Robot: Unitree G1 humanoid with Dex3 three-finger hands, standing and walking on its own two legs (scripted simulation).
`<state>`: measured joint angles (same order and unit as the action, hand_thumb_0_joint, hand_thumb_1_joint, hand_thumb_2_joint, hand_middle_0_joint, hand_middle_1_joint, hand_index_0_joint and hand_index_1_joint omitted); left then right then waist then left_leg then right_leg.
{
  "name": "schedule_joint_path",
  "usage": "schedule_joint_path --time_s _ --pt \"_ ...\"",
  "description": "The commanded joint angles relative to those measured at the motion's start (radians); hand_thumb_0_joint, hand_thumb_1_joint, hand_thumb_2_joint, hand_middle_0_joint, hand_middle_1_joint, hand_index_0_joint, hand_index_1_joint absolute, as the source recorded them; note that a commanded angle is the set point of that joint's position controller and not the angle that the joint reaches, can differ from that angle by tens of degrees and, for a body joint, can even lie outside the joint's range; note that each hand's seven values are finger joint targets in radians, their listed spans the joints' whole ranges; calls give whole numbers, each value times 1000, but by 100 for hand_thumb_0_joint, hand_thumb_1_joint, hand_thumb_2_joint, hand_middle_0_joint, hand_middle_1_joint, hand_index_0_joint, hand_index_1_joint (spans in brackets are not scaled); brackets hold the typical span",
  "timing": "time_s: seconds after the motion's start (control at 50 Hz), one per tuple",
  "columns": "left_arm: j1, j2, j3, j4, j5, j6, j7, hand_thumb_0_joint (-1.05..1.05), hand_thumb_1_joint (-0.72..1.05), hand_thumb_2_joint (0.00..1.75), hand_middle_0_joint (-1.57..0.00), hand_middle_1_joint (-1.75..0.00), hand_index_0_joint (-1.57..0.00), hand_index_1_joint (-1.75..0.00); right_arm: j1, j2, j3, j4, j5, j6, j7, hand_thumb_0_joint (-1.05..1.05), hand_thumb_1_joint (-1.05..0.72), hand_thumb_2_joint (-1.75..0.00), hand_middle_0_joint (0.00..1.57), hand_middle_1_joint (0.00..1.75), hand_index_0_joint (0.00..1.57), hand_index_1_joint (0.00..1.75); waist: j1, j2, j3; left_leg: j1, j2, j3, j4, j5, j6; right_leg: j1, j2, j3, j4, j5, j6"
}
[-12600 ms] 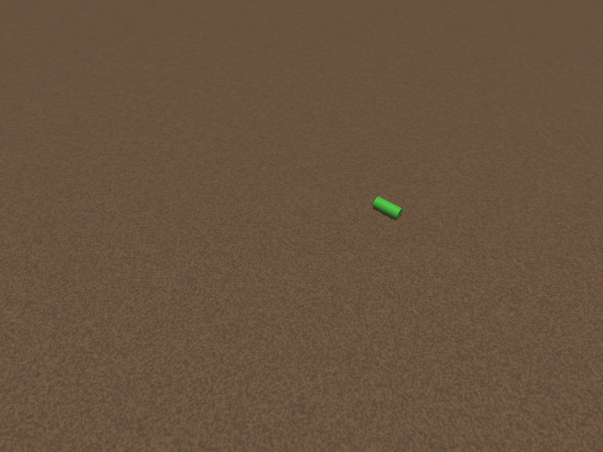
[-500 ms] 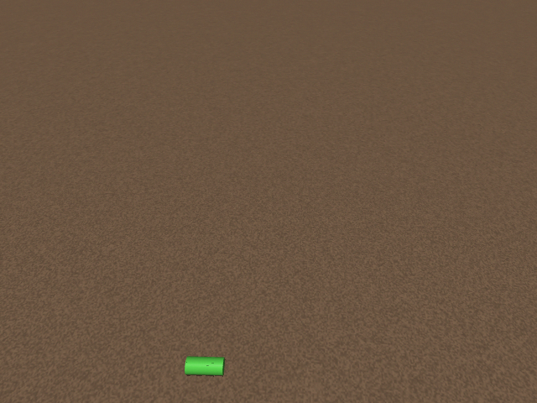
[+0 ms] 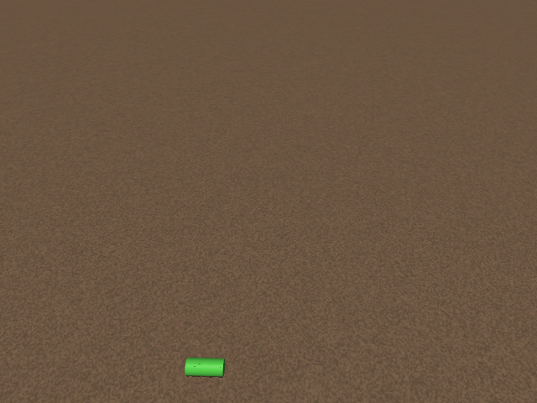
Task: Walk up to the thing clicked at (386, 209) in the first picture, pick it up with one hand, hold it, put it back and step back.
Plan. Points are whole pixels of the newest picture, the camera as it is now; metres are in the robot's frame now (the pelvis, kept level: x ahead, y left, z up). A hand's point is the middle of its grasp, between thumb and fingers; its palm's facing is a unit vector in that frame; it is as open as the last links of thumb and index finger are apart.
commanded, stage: stand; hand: left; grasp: from above
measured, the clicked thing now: (205, 366) +0.42 +0.20 -0.76
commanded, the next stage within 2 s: rise first in 0.48 s
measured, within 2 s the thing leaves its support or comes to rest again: neither
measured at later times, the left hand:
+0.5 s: hand out of the picture +0.07 +0.25 -0.16, palm faces -0.03 -0.94 -0.34, open 7.3 cm
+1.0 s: hand out of the picture +0.14 +0.25 -0.19, palm faces -0.10 -0.92 -0.39, open 12.0 cm
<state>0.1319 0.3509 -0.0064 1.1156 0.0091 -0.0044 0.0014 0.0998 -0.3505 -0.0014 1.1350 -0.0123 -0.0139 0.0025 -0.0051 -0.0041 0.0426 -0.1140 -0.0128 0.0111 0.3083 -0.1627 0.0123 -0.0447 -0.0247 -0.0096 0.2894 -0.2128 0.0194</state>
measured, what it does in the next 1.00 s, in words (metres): stands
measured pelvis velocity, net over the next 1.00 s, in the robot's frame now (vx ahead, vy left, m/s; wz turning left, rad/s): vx -0.01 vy -0.01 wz -0.01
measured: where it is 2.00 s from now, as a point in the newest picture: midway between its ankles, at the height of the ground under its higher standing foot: outside the picture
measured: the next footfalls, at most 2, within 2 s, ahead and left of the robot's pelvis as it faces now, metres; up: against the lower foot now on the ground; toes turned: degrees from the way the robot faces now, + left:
none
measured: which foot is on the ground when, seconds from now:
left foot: down 0.00-1.00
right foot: down 0.00-1.00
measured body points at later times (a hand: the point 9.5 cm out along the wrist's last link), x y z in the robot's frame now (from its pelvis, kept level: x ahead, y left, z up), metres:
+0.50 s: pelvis +0.00 +0.00 +0.00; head +0.01 +0.00 +0.45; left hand +0.07 +0.30 -0.13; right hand +0.08 -0.30 -0.13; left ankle +0.00 +0.11 -0.75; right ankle -0.03 -0.13 -0.75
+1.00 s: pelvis -0.01 -0.01 -0.04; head +0.05 +0.00 +0.40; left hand +0.15 +0.29 -0.17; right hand +0.09 -0.27 -0.16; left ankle +0.00 +0.11 -0.75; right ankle -0.03 -0.13 -0.75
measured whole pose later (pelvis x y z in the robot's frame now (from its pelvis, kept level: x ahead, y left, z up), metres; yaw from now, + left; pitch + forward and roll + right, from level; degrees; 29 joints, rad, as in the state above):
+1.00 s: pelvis -0.01 -0.01 -0.04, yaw -1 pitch +11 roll -1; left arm 0.04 0.33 0.14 0.89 0.16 0.11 -0.02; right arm 0.26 -0.25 -0.03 0.68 0.03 -0.03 -0.01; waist -0.04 0.01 -0.06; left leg -0.63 0.02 0.01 0.81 -0.37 0.00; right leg -0.56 0.00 -0.01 0.79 -0.42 0.00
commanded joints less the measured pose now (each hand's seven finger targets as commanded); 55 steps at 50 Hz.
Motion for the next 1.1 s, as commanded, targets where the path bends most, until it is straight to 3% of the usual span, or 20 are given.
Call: schedule_joint_path --time_s 0.0,0.06,0.54,0.56,0.58,0.6,0.62,0.64,0.68,0.72,0.76,0.82,0.92,1.04,1.08 --pt "-26 206 42 -51 3 -25 11 0 90 90 -20 -30 -20 -30 -41 -216 -36 -55 6 -22 -12 0 -90 -90 20 30 20 30 7 4 -53 37 147 -114 -34 181 14 -45 -118 81 -51 136 -35" --pt "-33 211 46 -51 7 -24 13 0 90 90 -20 -30 -20 -30 -34 -210 -36 -58 5 -21 -13 0 -90 -90 20 30 20 30 2 3 -75 32 145 -109 -30 210 15 -18 -122 78 -41 177 -36" --pt "-27 212 44 -54 4 -25 14 0 90 90 -20 -30 -20 -30 -33 -214 -36 -59 6 -20 -15 0 -90 -90 20 30 20 30 6 1 -71 52 146 -106 -17 229 14 -25 -123 80 -44 200 -38" --pt "-32 210 44 -52 2 -25 13 0 85 91 -18 -38 -19 -38 -32 -212 -36 -57 6 -20 -14 0 -92 -91 20 30 20 30 3 0 -55 38 142 -107 -24 222 11 -28 -122 81 -44 195 -37" --pt "-382 55 51 -403 -53 -118 30 0 77 90 -26 -42 -25 -46 2 -62 -2 -339 75 -65 -34 0 -94 -91 20 30 20 30 -114 29 8 -72 16 17 36 44 -2 -282 28 -5 47 131 -32" --pt "-504 87 60 -333 -54 -108 32 0 69 90 -25 -49 -21 -53 52 -81 2 -284 77 -62 -42 0 -87 -89 20 30 20 30 -88 17 -32 -63 10 13 52 16 -2 -242 25 -13 57 103 -34" --pt "-361 137 100 -165 -35 -68 34 0 61 95 -21 -55 -17 -59 81 -104 -9 -275 71 -52 -46 0 -88 -90 20 30 20 30 -83 -47 -14 -111 8 12 81 -28 5 -264 32 -22 66 49 -36" --pt "-260 171 130 -87 -26 -47 21 0 53 91 -20 -63 -18 -66 90 -110 -22 -301 73 -41 -45 0 -86 -89 20 30 20 30 -40 -35 -9 -153 11 17 112 -10 5 -271 33 -29 100 38 -39" --pt "-331 255 173 -145 13 -52 1 0 37 91 -17 -78 -17 -78 125 -110 -49 -340 58 -44 -55 0 -89 -90 20 30 20 30 -26 -25 -167 -154 7 14 190 44 7 -283 28 -13 171 92 -37" --pt "-174 236 202 -56 74 -30 -29 0 21 90 -13 -93 -16 -90 160 -105 -76 -375 34 -47 -44 0 -92 -90 20 30 20 30 -14 -4 -249 -203 0 6 270 102 2 -305 27 -11 255 147 -42" --pt "-62 240 236 -104 110 -10 -40 0 5 93 -12 -97 -14 -95 161 -98 -87 -433 35 -44 -33 0 -93 -91 20 30 20 30 46 52 -336 -208 -7 5 305 166 -7 -278 30 -12 301 174 -51" --pt "-103 167 185 -195 136 48 -32 0 -19 92 -15 -98 -15 -97 120 -79 -80 -512 42 -44 -27 0 -93 -91 20 30 20 30 27 68 -295 -264 -1 1 321 126 -12 -337 40 -18 314 111 -50" --pt "-86 162 196 -294 157 113 -5 0 -55 95 -14 -102 -13 -102 110 -66 -80 -590 46 -62 -19 0 -92 -91 20 30 20 30 9 29 -238 -415 11 -7 414 -26 -7 -492 48 -24 406 -39 -49" --pt "-99 198 239 -520 182 87 7 0 -59 100 -10 -103 -9 -105 134 -49 -94 -641 35 -110 -26 0 -90 -90 20 30 20 30 -12 38 -349 -506 16 -11 573 -52 3 -627 45 -11 562 -52 -42" --pt "-18 179 231 -574 184 92 3 0 -59 101 -9 -105 -8 -106 139 -46 -94 -653 32 -121 -32 0 -91 -90 20 30 20 30 -14 53 -389 -493 21 -10 602 -15 6 -649 45 -9 593 -24 -42"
